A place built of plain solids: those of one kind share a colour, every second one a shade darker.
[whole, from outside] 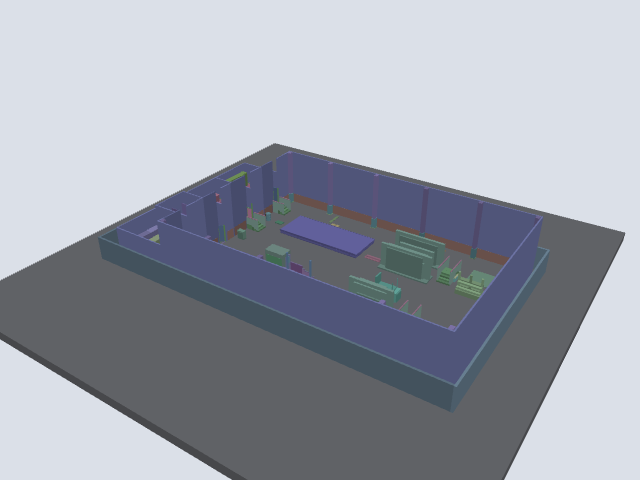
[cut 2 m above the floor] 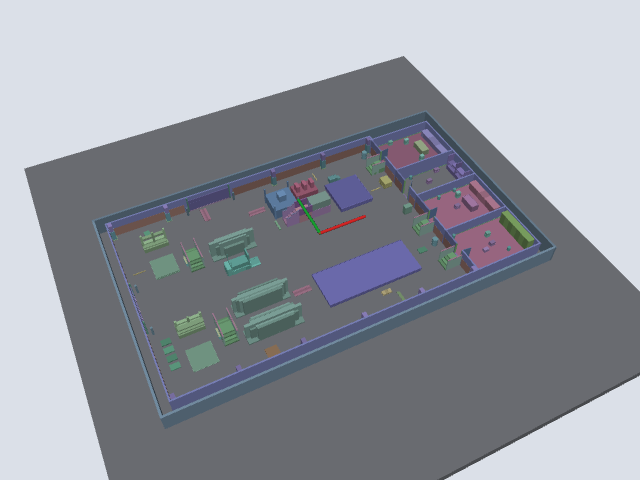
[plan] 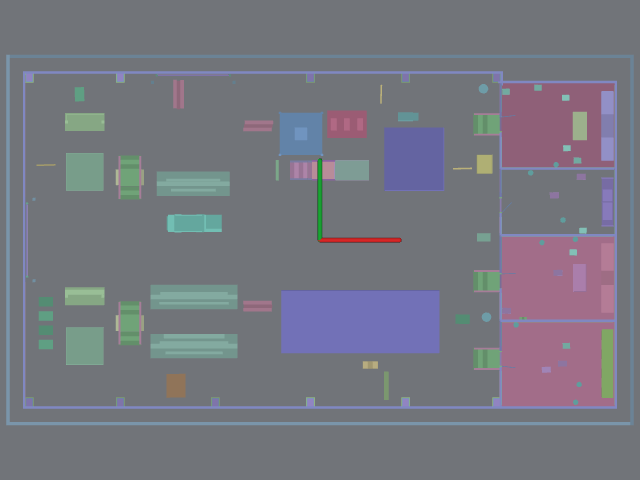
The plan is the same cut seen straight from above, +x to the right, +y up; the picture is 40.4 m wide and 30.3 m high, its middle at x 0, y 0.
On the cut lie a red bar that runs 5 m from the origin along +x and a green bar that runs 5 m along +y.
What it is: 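A precast concrete works, 37.2 x 21.0 m in plan; the plan end|panels|side|centre|corner|loop|lockers+lab+stores+office|direct|2doors|0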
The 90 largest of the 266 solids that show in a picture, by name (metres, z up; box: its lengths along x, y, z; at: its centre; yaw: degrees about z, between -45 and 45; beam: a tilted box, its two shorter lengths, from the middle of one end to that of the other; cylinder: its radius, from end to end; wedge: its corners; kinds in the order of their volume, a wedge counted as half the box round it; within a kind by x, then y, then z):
{
 "wall_1": {"box": [0.15, 21.3, 6.55], "at": [-18.68, 0.0, 3.23]},
 "wall_2": {"box": [30.3, 0.15, 6.55], "at": [-3.6, -10.57, 3.23]},
 "wall_3": {"box": [30.3, 0.15, 6.55], "at": [-3.6, 10.57, 3.23]},
 "wall_4": {"box": [0.15, 2.55, 6.55], "at": [11.4, -9.22, 3.23]},
 "wall_5": {"box": [0.15, 1.95, 6.55], "at": [11.4, -6.08, 3.23]},
 "wall_6": {"box": [0.15, 2.05, 6.55], "at": [11.4, -4.08, 3.23]},
 "wall_7": {"box": [0.15, 2.45, 6.55], "at": [11.4, -0.93, 3.23]},
 "wall_8": {"box": [0.15, 1.45, 6.55], "at": [11.4, 1.02, 3.23]},
 "wall_9": {"box": [0.15, 1.85, 6.55], "at": [11.4, 3.58, 3.23]},
 "wall_10": {"box": [0.15, 2.35, 6.55], "at": [11.4, 5.67, 3.23]},
 "wall_11": {"box": [0.15, 2.15, 6.55], "at": [11.4, 8.82, 3.23]},
 "wall_12": {"box": [0.15, 0.9, 6.55], "at": [11.47, 10.2, 3.23]},
 "wall_13": {"box": [7.5, 0.15, 3.35], "at": [15.0, -10.57, 1.62]},
 "wall_14": {"box": [7.2, 0.15, 3.35], "at": [15.0, -5.1, 1.62]},
 "wall_15": {"box": [7.2, 0.15, 3.65], "at": [15.0, 0.3, 1.77]},
 "wall_16": {"box": [7.2, 0.15, 3.65], "at": [15.0, 4.5, 1.77]},
 "wall_17": {"box": [7.5, 0.15, 3.35], "at": [15.0, 9.97, 1.62]},
 "wall_18": {"box": [0.15, 5.7, 3.35], "at": [18.68, -7.8, 1.62]},
 "wall_19": {"box": [0.15, 5.7, 3.35], "at": [18.68, -2.4, 1.62]},
 "wall_20": {"box": [0.15, 4.5, 3.65], "at": [18.68, 2.4, 1.77]},
 "wall_21": {"box": [0.15, 5.7, 3.35], "at": [18.68, 7.2, 1.62]},
 "yard_wall_1": {"box": [0.22, 23.4, 2.65], "at": [-19.69, 0.0, 1.27]},
 "yard_wall_2": {"box": [39.6, 0.22, 2.65], "at": [0.0, -11.59, 1.27]},
 "yard_wall_3": {"box": [39.6, 0.22, 2.65], "at": [0.0, 11.59, 1.27]},
 "yard_wall_4": {"box": [0.22, 23.4, 2.65], "at": [19.69, 0.0, 1.27]},
 "ground_1": {"box": [7.2, 5.4, 0.5], "at": [15.0, -7.8, 0.35]},
 "ground_2": {"box": [7.2, 5.4, 0.5], "at": [15.0, -2.4, 0.35]},
 "ground_3": {"box": [7.2, 5.4, 0.5], "at": [15.0, 7.2, 0.35]},
 "frame_1": {"box": [2.06, 0.28, 1.27], "at": [-8.0, 2.92, 0.74]},
 "frame_2": {"box": [2.83, 0.17, 2.47], "at": [-8.0, 3.15, 1.33]},
 "frame_3": {"box": [3.5, 0.17, 1.35], "at": [-8.0, 3.32, 0.77]},
 "frame_4": {"box": [4.6, 1.54, 0.2], "at": [-8.0, 3.55, 0.05]},
 "frame_5": {"box": [4.6, 0.3, 2.6], "at": [-8.0, 3.55, 1.4]},
 "frame_6": {"box": [3.41, 0.17, 2.28], "at": [-8.0, 3.79, 1.24]},
 "frame_7": {"box": [2.43, 0.18, 1.38], "at": [-8.0, 3.96, 0.79]},
 "frame_8": {"box": [3.54, 0.25, 2.16], "at": [-7.95, -7.34, 1.18]},
 "frame_9": {"box": [3.62, 0.18, 2.05], "at": [-7.95, -7.13, 1.13]},
 "frame_10": {"box": [4.7, 0.19, 1.43], "at": [-7.95, -6.94, 0.82]},
 "frame_11": {"box": [5.5, 1.54, 0.2], "at": [-7.95, -6.7, 0.05]},
 "frame_12": {"box": [5.5, 0.3, 2.6], "at": [-7.95, -6.7, 1.4]},
 "frame_13": {"box": [4.32, 0.16, 1.89], "at": [-7.95, -6.47, 1.04]},
 "frame_14": {"box": [4.27, 0.17, 2.33], "at": [-7.95, -6.31, 1.26]},
 "frame_15": {"box": [3.84, 0.3, 1.69], "at": [-7.95, -6.08, 0.94]},
 "frame_16": {"box": [3.84, 0.3, 2.12], "at": [-7.95, -4.22, 1.16]},
 "frame_17": {"box": [4.39, 0.16, 2.48], "at": [-7.95, -3.99, 1.34]},
 "frame_18": {"box": [4.89, 0.16, 2.11], "at": [-7.95, -3.83, 1.15]},
 "frame_19": {"box": [5.5, 1.54, 0.2], "at": [-7.95, -3.6, 0.05]},
 "frame_20": {"box": [5.5, 0.3, 2.6], "at": [-7.95, -3.6, 1.4]},
 "frame_21": {"box": [4.27, 0.17, 1.8], "at": [-7.95, -3.36, 1.0]},
 "frame_22": {"box": [3.93, 0.2, 2.47], "at": [-7.95, -3.18, 1.34]},
 "tilting_table_1": {"box": [9.88, 3.92, 0.13], "at": [2.55, -5.15, 0.01]},
 "tilting_table_2": {"box": [9.92, 3.94, 0.21], "at": [2.55, -5.15, 0.18]},
 "tilting_table_3": {"box": [10.0, 3.88, 0.14], "at": [2.55, -5.15, 0.39]},
 "tilting_table_4": {"box": [3.74, 3.92, 0.29], "at": [5.95, 5.1, 0.23]},
 "tilting_table_5": {"box": [3.68, 3.94, 0.15], "at": [5.95, 5.13, 0.48]},
 "column_1": {"box": [0.4, 0.5, 5.3], "at": [-18.35, -10.25, 3.85]},
 "column_2": {"box": [0.4, 0.5, 5.3], "at": [-18.35, 10.25, 3.85]},
 "column_3": {"box": [0.4, 0.5, 5.3], "at": [-12.6, -10.25, 3.85]},
 "column_4": {"box": [0.4, 0.5, 5.3], "at": [-12.6, 10.25, 3.85]},
 "column_5": {"box": [0.4, 0.5, 5.3], "at": [-6.6, -10.25, 3.85]},
 "column_6": {"box": [0.4, 0.5, 5.3], "at": [-0.6, -10.25, 3.85]},
 "column_7": {"box": [0.4, 0.5, 5.3], "at": [-0.6, 10.25, 3.85]},
 "column_8": {"box": [0.4, 0.5, 5.3], "at": [5.4, -10.25, 3.85]},
 "column_9": {"box": [0.4, 0.5, 5.3], "at": [5.4, 10.25, 3.85]},
 "column_10": {"box": [0.4, 0.5, 5.3], "at": [11.15, -10.25, 3.85]},
 "column_11": {"box": [0.4, 0.5, 5.3], "at": [11.15, 10.25, 3.85]},
 "mixer_tower_1": {"box": [2.68, 2.68, 1.25], "at": [-1.2, 6.7, 0.57]},
 "mixer_tower_2": {"box": [0.8, 0.8, 1.0], "at": [-1.2, 6.7, 1.7]},
 "cabin_body_1": {"box": [2.16, 1.26, 2.35], "at": [2.02, 4.4, 2.21]},
 "lockers_1": {"box": [0.72, 4.34, 1.7], "at": [18.16, -7.8, 1.55]},
 "doorstep_1": {"box": [1.42, 0.55, 0.77], "at": [-12.0, -5.53, 0.34]},
 "doorstep_2": {"box": [1.42, 0.55, 0.77], "at": [-12.0, -4.97, 0.34]},
 "doorstep_3": {"box": [1.42, 0.55, 0.77], "at": [-12.0, 3.67, 0.34]},
 "doorstep_4": {"box": [1.42, 0.55, 0.77], "at": [-12.0, 4.22, 0.34]},
 "doorstep_5": {"box": [0.82, 1.4, 0.65], "at": [10.99, -7.5, 0.28]},
 "doorstep_6": {"box": [0.82, 1.4, 0.65], "at": [10.99, -2.6, 0.28]},
 "doorstep_7": {"box": [0.82, 1.4, 0.65], "at": [10.99, 7.3, 0.28]},
 "hoppers_1": {"box": [2.5, 1.74, 1.05], "at": [1.7, 7.3, 0.47]},
 "deckbase_1": {"box": [2.2, 1.3, 1.13], "at": [2.0, 4.4, 0.52]},
 "bar_rack_1": {"box": [2.5, 1.14, 0.55], "at": [-14.85, -3.55, 0.23]},
 "bar_rack_2": {"box": [2.5, 1.14, 0.55], "at": [-14.85, 7.45, 0.23]},
 "forklift_1": {"box": [2.15, 1.08, 0.6], "at": [-8.53, 1.05, 0.25]},
 "forklift_2": {"box": [1.75, 0.96, 0.55], "at": [-8.32, 1.05, 0.82]},
 "desks_1": {"box": [0.68, 4.16, 0.77], "at": [18.15, 7.2, 0.94]},
 "deck_1": {"box": [1.4, 1.3, 1.13], "at": [0.2, 4.4, 0.52]},
 "racking_1": {"box": [0.74, 3.1, 0.55], "at": [18.15, 2.4, 0.23]},
 "curing_tank_1": {"box": [0.86, 1.76, 0.74], "at": [16.4, -2.4, 0.92]},
 "table_1": {"box": [0.78, 1.68, 0.77], "at": [16.4, 7.2, 0.94]},
 "mesh_stack_1": {"box": [2.38, 2.38, 0.14], "at": [-14.85, 4.3, 0.15]},
 "pallet_1": {"box": [0.92, 1.16, 0.52], "at": [10.39, 4.78, 0.41]}
}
